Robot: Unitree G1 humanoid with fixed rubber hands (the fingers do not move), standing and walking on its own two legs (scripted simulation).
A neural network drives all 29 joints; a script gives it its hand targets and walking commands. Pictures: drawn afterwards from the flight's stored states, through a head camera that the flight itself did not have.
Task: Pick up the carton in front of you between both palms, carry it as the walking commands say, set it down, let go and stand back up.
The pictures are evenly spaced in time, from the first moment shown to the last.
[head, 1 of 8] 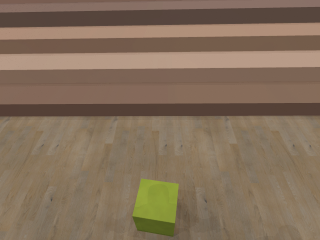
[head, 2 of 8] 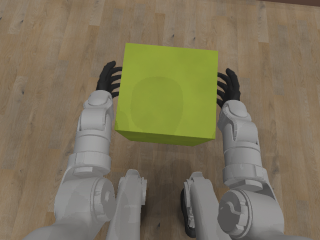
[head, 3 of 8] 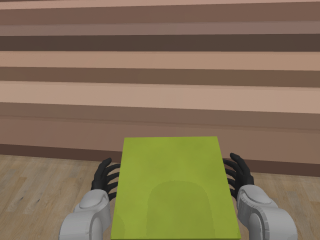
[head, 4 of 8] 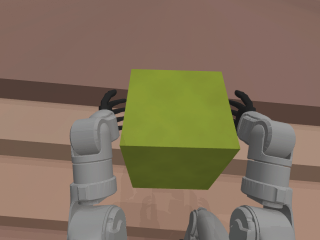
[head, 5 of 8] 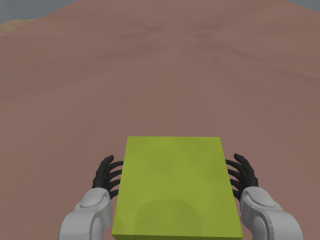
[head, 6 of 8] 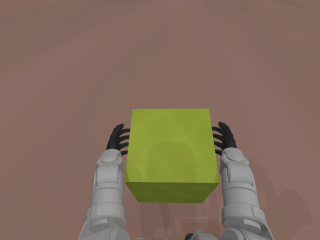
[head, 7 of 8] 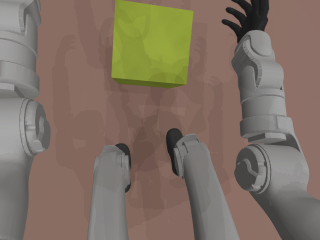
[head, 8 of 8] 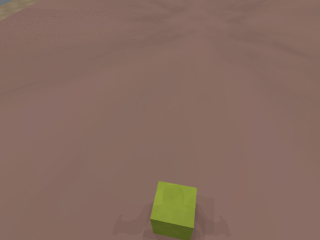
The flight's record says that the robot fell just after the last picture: no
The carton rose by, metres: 2.12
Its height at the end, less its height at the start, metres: +1.36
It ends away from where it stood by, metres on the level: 5.60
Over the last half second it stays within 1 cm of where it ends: yes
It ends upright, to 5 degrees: yes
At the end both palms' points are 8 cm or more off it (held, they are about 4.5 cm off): yes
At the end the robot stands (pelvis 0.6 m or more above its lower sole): yes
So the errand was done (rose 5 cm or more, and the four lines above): yes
